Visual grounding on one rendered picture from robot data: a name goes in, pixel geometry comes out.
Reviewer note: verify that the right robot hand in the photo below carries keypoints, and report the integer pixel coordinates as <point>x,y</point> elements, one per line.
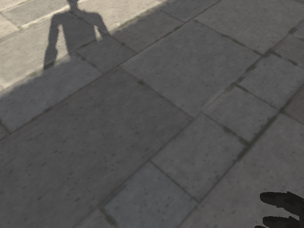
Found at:
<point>291,203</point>

